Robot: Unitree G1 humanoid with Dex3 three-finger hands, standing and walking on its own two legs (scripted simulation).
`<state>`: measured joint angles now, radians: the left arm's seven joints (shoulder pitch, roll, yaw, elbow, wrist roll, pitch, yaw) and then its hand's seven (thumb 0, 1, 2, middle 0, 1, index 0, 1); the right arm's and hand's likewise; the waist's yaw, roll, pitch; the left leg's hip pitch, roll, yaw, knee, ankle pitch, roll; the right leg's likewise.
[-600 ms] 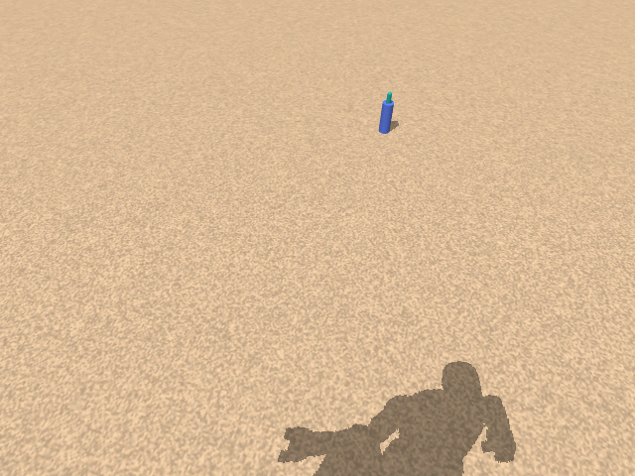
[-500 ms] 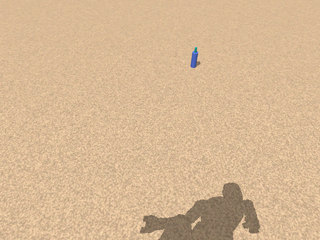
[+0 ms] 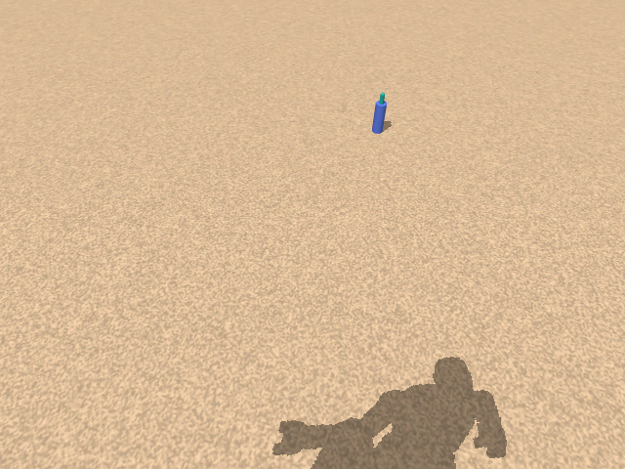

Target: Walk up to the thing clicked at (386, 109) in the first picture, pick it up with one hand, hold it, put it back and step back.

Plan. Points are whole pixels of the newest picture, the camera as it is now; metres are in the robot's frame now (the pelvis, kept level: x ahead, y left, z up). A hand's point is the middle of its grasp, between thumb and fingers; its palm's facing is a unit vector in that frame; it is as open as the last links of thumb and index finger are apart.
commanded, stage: stand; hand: left
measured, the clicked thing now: (379, 112) +1.91 -0.34 -0.67
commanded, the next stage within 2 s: walk up in 0.52 s
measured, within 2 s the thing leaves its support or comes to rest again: neither
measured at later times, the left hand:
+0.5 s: hand out of the picture +0.07 +0.25 -0.16, palm faces -0.02 -0.94 -0.35, open 7.4 cm
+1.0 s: hand (215, 407) +0.23 +0.16 -0.14, palm faces -0.10 -0.91 -0.41, open 7.4 cm
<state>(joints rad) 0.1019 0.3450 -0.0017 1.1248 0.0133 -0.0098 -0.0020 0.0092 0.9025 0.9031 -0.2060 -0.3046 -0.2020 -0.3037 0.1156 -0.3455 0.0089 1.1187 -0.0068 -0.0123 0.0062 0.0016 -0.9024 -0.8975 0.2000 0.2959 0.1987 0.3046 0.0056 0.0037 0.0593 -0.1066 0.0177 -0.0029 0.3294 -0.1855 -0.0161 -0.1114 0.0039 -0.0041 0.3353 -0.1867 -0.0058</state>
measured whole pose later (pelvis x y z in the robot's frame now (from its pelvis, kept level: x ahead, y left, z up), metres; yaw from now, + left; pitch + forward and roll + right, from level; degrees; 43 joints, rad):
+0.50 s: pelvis +0.00 +0.00 +0.00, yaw +0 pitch -2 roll +0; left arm 0.11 0.35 0.00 1.13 0.01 -0.01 0.00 0.01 0.90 0.90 -0.21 -0.30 -0.20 -0.30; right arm 0.11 -0.35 0.01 1.12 -0.01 -0.01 0.01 0.00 -0.90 -0.90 0.20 0.30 0.20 0.30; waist 0.01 0.00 0.06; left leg -0.10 0.02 0.00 0.32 -0.19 -0.01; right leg -0.10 0.00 -0.01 0.32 -0.18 0.00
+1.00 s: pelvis +0.13 -0.11 -0.02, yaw -10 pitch -3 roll +0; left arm 0.26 0.40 0.09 0.97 0.02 -0.06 -0.08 0.01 0.90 0.90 -0.20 -0.30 -0.20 -0.30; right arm 0.20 -0.48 -0.08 1.02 -0.02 -0.03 0.06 0.01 -0.91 -0.90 0.20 0.30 0.19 0.30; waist 0.05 0.08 0.02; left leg -0.33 0.09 0.03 1.12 -0.44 0.03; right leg -0.29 -0.03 -0.07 0.63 -0.30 -0.02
